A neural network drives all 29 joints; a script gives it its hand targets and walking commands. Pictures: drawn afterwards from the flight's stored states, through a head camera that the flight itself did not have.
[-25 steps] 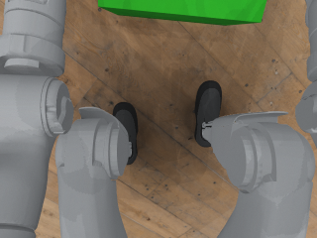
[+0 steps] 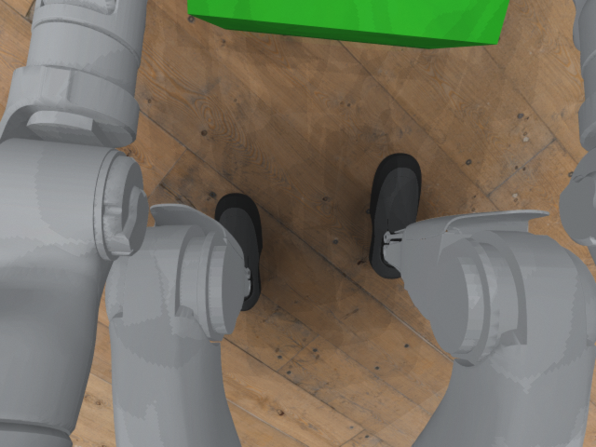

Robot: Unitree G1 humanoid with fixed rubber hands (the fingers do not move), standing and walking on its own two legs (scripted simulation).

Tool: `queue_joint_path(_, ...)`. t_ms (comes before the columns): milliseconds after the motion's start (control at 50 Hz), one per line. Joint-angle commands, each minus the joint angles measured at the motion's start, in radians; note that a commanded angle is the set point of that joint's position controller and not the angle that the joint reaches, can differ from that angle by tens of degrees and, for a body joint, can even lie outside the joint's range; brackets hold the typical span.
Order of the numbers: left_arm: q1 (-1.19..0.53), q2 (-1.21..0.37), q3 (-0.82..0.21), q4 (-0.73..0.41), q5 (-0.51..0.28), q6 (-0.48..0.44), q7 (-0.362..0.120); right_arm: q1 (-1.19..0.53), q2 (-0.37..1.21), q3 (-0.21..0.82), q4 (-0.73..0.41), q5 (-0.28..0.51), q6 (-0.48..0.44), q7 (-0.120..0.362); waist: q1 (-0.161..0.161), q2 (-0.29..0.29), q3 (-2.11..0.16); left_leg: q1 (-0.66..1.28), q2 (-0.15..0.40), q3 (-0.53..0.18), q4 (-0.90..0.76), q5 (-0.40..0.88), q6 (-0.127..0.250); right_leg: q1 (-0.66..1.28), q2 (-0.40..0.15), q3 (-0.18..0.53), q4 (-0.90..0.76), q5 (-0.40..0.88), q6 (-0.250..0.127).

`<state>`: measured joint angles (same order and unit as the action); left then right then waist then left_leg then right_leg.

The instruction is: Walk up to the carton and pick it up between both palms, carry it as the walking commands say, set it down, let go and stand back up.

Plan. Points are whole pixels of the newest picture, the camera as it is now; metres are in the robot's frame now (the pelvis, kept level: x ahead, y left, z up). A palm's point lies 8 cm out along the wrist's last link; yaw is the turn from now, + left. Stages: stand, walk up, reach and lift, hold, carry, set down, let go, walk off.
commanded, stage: reach and lift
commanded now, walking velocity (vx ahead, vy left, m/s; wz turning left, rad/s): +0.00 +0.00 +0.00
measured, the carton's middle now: out of the picture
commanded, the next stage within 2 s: none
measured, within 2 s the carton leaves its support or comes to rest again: leaves its support in 1.12 s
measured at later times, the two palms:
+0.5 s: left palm out of the picture +0.57 +0.11 -0.20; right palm out of the picture +0.54 -0.25 -0.20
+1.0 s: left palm out of the picture +0.57 +0.12 -0.20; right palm out of the picture +0.54 -0.24 -0.19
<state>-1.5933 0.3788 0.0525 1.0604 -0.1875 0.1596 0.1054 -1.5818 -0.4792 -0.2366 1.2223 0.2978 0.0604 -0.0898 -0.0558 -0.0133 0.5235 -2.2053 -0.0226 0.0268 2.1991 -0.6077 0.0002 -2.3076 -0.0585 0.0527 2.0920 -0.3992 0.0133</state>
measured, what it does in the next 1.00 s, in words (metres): stands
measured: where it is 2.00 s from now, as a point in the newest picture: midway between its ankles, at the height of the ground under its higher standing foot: (314, 253)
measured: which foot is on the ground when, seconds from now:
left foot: down 0.00-1.00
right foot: down 0.00-1.00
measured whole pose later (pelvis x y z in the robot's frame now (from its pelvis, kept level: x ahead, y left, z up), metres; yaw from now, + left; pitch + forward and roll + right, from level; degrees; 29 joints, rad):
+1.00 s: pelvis +0.00 +0.00 +0.00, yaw +0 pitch +35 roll +1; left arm -1.59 0.36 0.02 1.06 -0.19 0.17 0.10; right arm -1.60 -0.47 -0.14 1.21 0.30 0.09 -0.08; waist -0.06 -0.01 0.52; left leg -2.21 -0.03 0.03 2.22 -0.61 0.00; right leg -2.31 -0.06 0.05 2.11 -0.40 0.01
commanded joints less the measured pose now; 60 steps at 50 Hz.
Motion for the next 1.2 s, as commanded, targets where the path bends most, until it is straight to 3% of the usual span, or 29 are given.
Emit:
queue_joint_path(0, -0.425, 0.046, -0.180, -0.155, -0.107, -0.068, 0.006, -0.323, -0.089, 0.154, -0.114, 0.030, -0.063, 0.011, -0.089, 0.109, -1.447, 0.599, -0.002, -0.033, -0.166, 0.296, -0.053, 0.743, 0.002, -0.091, -0.010, 0.274, -0.009)
queue_joint_path(20, -0.422, 0.037, -0.179, -0.202, -0.102, -0.072, 0.009, -0.316, -0.079, 0.154, -0.135, 0.017, -0.068, 0.003, -0.100, 0.077, -1.484, 0.565, -0.011, -0.043, -0.183, 0.331, -0.046, 0.790, 0.017, -0.105, -0.003, 0.335, -0.004)
queue_joint_path(60, -0.452, 0.077, -0.140, -0.199, -0.078, -0.073, 0.024, -0.374, -0.058, 0.187, -0.170, 0.051, -0.062, 0.003, -0.028, 0.095, -1.525, 0.624, -0.008, -0.021, -0.167, 0.340, -0.042, 0.773, 0.024, -0.098, 0.000, 0.298, 0.002)
queue_joint_path(160, -0.480, -0.015, -0.201, -0.185, -0.101, -0.078, 0.002, -0.364, -0.017, 0.203, -0.127, 0.036, -0.066, 0.014, -0.096, 0.096, -1.460, 0.576, -0.018, -0.033, -0.177, 0.293, -0.044, 0.789, 0.032, -0.104, -0.004, 0.301, -0.007)
queue_joint_path(240, -0.493, -0.108, -0.225, -0.186, -0.106, -0.083, -0.018, -0.374, 0.066, 0.226, -0.125, 0.047, -0.078, 0.027, -0.097, 0.102, -1.472, 0.625, -0.025, -0.039, -0.179, 0.319, -0.042, 0.778, 0.038, -0.112, -0.005, 0.300, -0.006)
queue_joint_path(280, -0.481, -0.111, -0.209, -0.172, -0.077, -0.087, -0.019, -0.364, 0.089, 0.222, -0.072, 0.046, -0.068, 0.030, -0.064, 0.113, -1.395, 0.593, -0.027, -0.025, -0.178, 0.293, -0.046, 0.759, 0.043, -0.106, -0.014, 0.284, -0.013)
queue_joint_path(320, -0.442, -0.126, -0.212, -0.143, -0.066, -0.085, -0.026, -0.314, 0.100, 0.196, -0.032, 0.020, -0.065, 0.040, -0.096, 0.132, -1.360, 0.564, -0.029, -0.030, -0.188, 0.276, -0.050, 0.743, 0.038, -0.107, -0.012, 0.276, -0.009)
queue_joint_path(340, -0.496, -0.206, -0.235, -0.193, -0.075, -0.089, -0.042, -0.363, 0.150, 0.210, -0.072, 0.015, -0.065, 0.048, -0.112, 0.111, -1.370, 0.571, -0.036, -0.051, -0.208, 0.262, -0.045, 0.733, 0.043, -0.124, -0.004, 0.269, -0.015)
queue_joint_path(380, -0.533, -0.358, -0.245, -0.148, -0.058, -0.081, -0.079, -0.450, 0.320, 0.268, -0.118, 0.048, -0.066, 0.090, -0.067, 0.114, -1.348, 0.595, -0.032, -0.050, -0.202, 0.275, -0.036, 0.717, 0.052, -0.113, -0.011, 0.263, -0.015)
queue_joint_path(420, -0.579, -0.483, -0.263, -0.199, -0.046, -0.075, -0.120, -0.432, 0.469, 0.271, -0.094, 0.015, -0.039, 0.136, -0.082, 0.117, -1.323, 0.566, -0.030, -0.047, -0.201, 0.262, -0.039, 0.697, 0.056, -0.116, 0.001, 0.251, -0.018)
queue_joint_path(440, -0.668, -0.541, -0.304, -0.270, -0.073, -0.077, -0.138, -0.489, 0.541, 0.288, -0.126, 0.033, -0.027, 0.154, -0.080, 0.160, -1.365, 0.606, -0.026, -0.040, -0.181, 0.275, -0.054, 0.693, 0.052, -0.113, 0.012, 0.262, -0.020)
queue_joint_path(460, -0.620, -0.595, -0.270, -0.223, -0.043, -0.066, -0.156, -0.495, 0.596, 0.294, -0.103, 0.021, -0.011, 0.177, -0.047, 0.172, -1.290, 0.572, -0.037, -0.021, -0.176, 0.259, -0.052, 0.679, 0.059, -0.107, -0.006, 0.233, -0.023)
queue_joint_path(500, -0.637, -0.692, -0.277, -0.197, -0.055, -0.046, -0.198, -0.520, 0.653, 0.290, -0.181, -0.006, 0.003, 0.208, -0.097, 0.123, -1.294, 0.512, -0.048, -0.023, -0.171, 0.236, -0.047, 0.695, 0.057, -0.114, 0.005, 0.226, -0.024)
queue_joint_path(540, -0.568, -0.775, -0.244, -0.155, -0.025, -0.026, -0.224, -0.502, 0.700, 0.283, -0.161, -0.021, 0.026, 0.236, -0.082, 0.142, -1.249, 0.480, -0.052, -0.014, -0.170, 0.201, -0.048, 0.666, 0.062, -0.118, -0.004, 0.190, -0.032)
queue_joint_path(560, -0.596, -0.760, -0.237, -0.208, -0.014, -0.030, -0.226, -0.520, 0.749, 0.295, -0.187, -0.011, 0.027, 0.248, -0.064, 0.115, -1.259, 0.460, -0.050, -0.017, -0.165, 0.207, -0.031, 0.683, 0.063, -0.111, 0.005, 0.214, -0.032)
queue_joint_path(600, -0.567, -0.797, -0.248, -0.203, -0.030, -0.026, -0.244, -0.514, 0.752, 0.289, -0.224, -0.025, 0.036, 0.262, -0.100, 0.118, -1.252, 0.454, -0.056, -0.017, -0.159, 0.204, -0.032, 0.663, 0.062, -0.125, 0.016, 0.209, -0.028)
queue_joint_path(660, -0.604, -0.804, -0.240, -0.244, -0.047, -0.024, -0.262, -0.480, 0.804, 0.273, -0.197, -0.024, 0.058, 0.280, -0.105, 0.125, -1.234, 0.403, -0.057, 0.010, -0.147, 0.174, -0.023, 0.683, 0.070, -0.106, -0.006, 0.180, -0.043)
queue_joint_path(700, -0.596, -0.806, -0.242, -0.235, -0.029, -0.015, -0.259, -0.534, 0.819, 0.289, -0.239, -0.002, 0.055, 0.296, -0.060, 0.146, -1.245, 0.445, -0.053, 0.014, -0.159, 0.174, -0.021, 0.656, 0.062, -0.111, -0.002, 0.186, -0.040)
queue_joint_path(760, -0.604, -0.853, -0.270, -0.261, -0.065, -0.009, -0.264, -0.526, 0.806, 0.302, -0.240, 0.007, 0.060, 0.290, -0.102, 0.126, -1.277, 0.461, -0.053, -0.009, -0.155, 0.219, -0.013, 0.681, 0.058, -0.123, 0.016, 0.227, -0.039)
queue_joint_path(780, -0.596, -0.869, -0.247, -0.249, -0.057, -0.006, -0.262, -0.571, 0.802, 0.305, -0.265, 0.010, 0.058, 0.291, -0.076, 0.105, -1.296, 0.449, -0.060, -0.011, -0.157, 0.216, -0.006, 0.698, 0.064, -0.123, 0.026, 0.233, -0.041)
queue_joint_path(820, -0.586, -0.841, -0.256, -0.269, -0.063, -0.009, -0.262, -0.499, 0.831, 0.296, -0.239, -0.001, 0.067, 0.298, -0.095, 0.088, -1.301, 0.482, -0.055, -0.013, -0.166, 0.250, -0.005, 0.709, 0.063, -0.127, 0.023, 0.257, -0.034)
queue_joint_path(860, -0.651, -0.839, -0.277, -0.328, -0.063, -0.014, -0.257, -0.550, 0.842, 0.299, -0.267, 0.026, 0.062, 0.293, -0.070, 0.157, -1.357, 0.498, -0.051, 0.014, -0.146, 0.244, -0.010, 0.697, 0.071, -0.118, 0.017, 0.250, -0.043)
queue_joint_path(900, -0.654, -0.848, -0.274, -0.310, -0.079, -0.010, -0.256, -0.535, 0.855, 0.315, -0.278, 0.018, 0.067, 0.292, -0.089, 0.091, -1.407, 0.497, -0.053, 0.015, -0.146, 0.247, -0.006, 0.752, 0.073, -0.126, 0.018, 0.277, -0.035)
queue_joint_path(920, -0.696, -0.866, -0.305, -0.395, -0.101, -0.015, -0.250, -0.571, 0.838, 0.342, -0.356, 0.036, 0.063, 0.282, -0.075, 0.137, -1.528, 0.575, -0.065, 0.024, -0.140, 0.325, -0.017, 0.796, 0.077, -0.130, 0.027, 0.329, -0.034)
queue_joint_path(960, -0.716, -0.896, -0.302, -0.426, -0.118, -0.015, -0.242, -0.647, 0.828, 0.351, -0.446, 0.040, 0.056, 0.268, -0.101, 0.112, -1.660, 0.637, -0.074, 0.009, -0.139, 0.360, -0.007, 0.843, 0.075, -0.140, 0.027, 0.349, -0.029)
queue_joint_path(1000, -0.713, -0.865, -0.293, -0.392, -0.109, -0.008, -0.232, -0.592, 0.874, 0.343, -0.392, 0.035, 0.073, 0.271, -0.092, 0.092, -1.690, 0.683, -0.067, 0.005, -0.147, 0.342, -0.004, 0.840, 0.077, -0.144, 0.021, 0.334, -0.030)
queue_joint_path(1060, -0.790, -0.877, -0.368, -0.589, -0.144, -0.009, -0.214, -0.656, 0.885, 0.384, -0.532, 0.092, 0.072, 0.257, -0.084, 0.149, -1.946, 0.805, -0.076, 0.007, -0.146, 0.455, -0.013, 0.940, 0.088, -0.147, 0.033, 0.445, -0.033)
queue_joint_path(1100, -0.828, -0.884, -0.390, -0.661, -0.174, -0.013, -0.194, -0.662, 0.911, 0.402, -0.572, 0.100, 0.085, 0.242, -0.106, 0.126, -2.116, 0.894, -0.088, 0.016, -0.137, 0.515, -0.015, 1.033, 0.099, -0.156, 0.027, 0.496, -0.028)
queue_joint_path(1180, -0.747, -0.951, -0.359, -0.498, -0.162, 0.018, -0.217, -0.589, 0.924, 0.356, -0.466, 0.036, 0.114, 0.246, -0.132, 0.104, -1.963, 0.776, -0.086, 0.017, -0.160, 0.392, -0.012, 0.945, 0.098, -0.153, 0.000, 0.386, -0.045)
